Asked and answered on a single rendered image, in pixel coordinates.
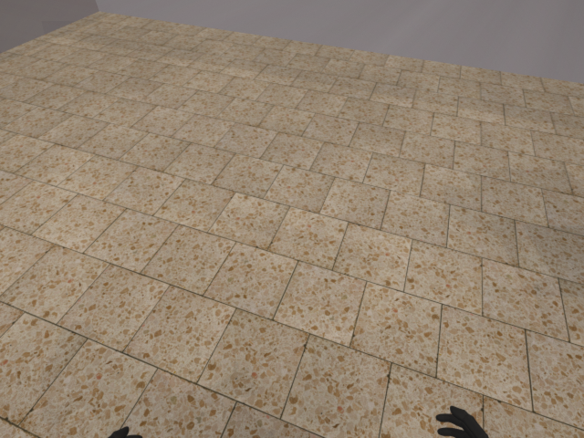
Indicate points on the robot right hand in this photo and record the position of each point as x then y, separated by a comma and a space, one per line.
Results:
459, 417

